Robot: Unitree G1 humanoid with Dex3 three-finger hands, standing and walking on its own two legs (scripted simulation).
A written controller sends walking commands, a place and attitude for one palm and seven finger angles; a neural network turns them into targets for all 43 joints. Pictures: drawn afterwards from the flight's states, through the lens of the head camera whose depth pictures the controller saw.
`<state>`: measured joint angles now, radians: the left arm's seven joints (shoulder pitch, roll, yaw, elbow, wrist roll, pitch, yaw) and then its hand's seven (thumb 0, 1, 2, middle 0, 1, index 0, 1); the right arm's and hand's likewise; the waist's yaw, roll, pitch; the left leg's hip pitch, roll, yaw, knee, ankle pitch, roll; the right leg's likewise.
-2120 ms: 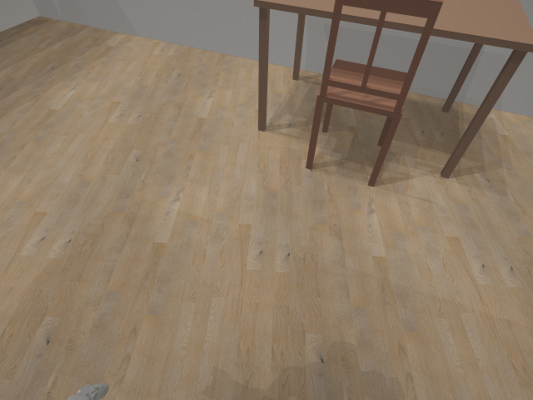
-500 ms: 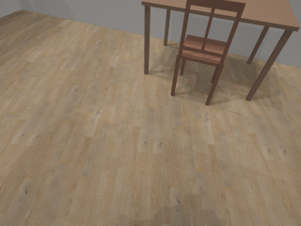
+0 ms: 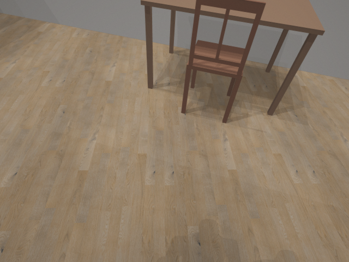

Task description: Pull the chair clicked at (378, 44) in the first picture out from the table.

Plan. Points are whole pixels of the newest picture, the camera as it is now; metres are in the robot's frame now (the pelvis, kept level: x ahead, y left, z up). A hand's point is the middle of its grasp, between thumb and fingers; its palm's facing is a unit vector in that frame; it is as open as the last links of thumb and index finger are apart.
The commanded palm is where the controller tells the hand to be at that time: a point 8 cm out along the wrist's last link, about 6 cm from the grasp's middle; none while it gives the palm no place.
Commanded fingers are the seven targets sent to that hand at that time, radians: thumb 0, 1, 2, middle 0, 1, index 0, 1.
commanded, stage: walk to a spot facing it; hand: left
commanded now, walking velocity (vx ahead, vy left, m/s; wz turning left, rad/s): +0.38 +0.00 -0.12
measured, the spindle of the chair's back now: (222, 35) +1.34 -0.22 -0.07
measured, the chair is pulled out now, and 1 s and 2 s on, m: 0.00 0.00 0.00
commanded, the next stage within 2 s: turn to face it in 1.04 s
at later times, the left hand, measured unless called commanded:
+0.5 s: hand (125, 245) +0.20 +0.14 -0.18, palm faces +0.03 -0.99 -0.11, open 7.4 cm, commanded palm none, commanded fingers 0.00 0.90 0.90 -0.20 -0.30 -0.20 -0.30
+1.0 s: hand (138, 147) +0.53 +0.16 -0.16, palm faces -0.14 -0.98 -0.17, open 7.4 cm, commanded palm none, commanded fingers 0.00 0.90 0.90 -0.20 -0.30 -0.20 -0.30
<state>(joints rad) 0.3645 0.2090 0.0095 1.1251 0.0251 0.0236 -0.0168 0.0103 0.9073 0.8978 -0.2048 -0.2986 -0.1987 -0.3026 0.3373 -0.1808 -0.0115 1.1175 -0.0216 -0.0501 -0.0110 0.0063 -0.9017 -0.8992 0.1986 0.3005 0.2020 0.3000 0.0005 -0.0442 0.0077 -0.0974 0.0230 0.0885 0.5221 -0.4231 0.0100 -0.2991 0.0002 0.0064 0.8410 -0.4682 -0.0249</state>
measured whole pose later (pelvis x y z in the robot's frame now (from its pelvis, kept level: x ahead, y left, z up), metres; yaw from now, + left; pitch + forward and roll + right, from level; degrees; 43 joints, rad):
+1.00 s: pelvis +0.43 -0.01 +0.01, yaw -7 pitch +0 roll +0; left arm 0.16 0.19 0.06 1.03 0.03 0.01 -0.02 0.01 0.91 0.90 -0.20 -0.30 -0.19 -0.30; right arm 0.45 -0.11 -0.04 1.16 -0.03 -0.07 -0.02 0.00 -0.91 -0.90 0.20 0.30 0.20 0.30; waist -0.04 -0.02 0.08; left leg 0.08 0.06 0.29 0.30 -0.36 -0.02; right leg -0.56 -0.10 -0.11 0.71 -0.16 -0.02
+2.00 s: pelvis +0.79 -0.13 +0.00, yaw -15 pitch -1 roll +0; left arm 0.18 0.15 0.06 1.03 0.02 -0.06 0.01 0.00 0.92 0.90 -0.20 -0.30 -0.20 -0.30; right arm 0.39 -0.13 -0.05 1.16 -0.01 0.00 -0.01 0.01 -0.91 -0.90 0.20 0.30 0.20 0.30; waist -0.03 0.03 0.06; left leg -0.31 0.10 0.09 1.05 -0.48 0.01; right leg -0.30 -0.05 -0.16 0.56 -0.26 -0.04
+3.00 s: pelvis +0.84 -0.19 +0.02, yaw -15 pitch +1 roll +3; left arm 0.27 0.14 0.03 1.02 0.03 0.00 0.04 0.01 0.92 0.90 -0.21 -0.30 -0.20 -0.30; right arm 0.26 -0.23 -0.06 1.05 -0.02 0.07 -0.01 0.01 -0.91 -0.90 0.19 0.30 0.20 0.30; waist 0.03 0.01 0.06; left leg -0.35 0.01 0.02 0.84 -0.39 -0.04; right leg -0.21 -0.06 -0.05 0.42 -0.23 -0.02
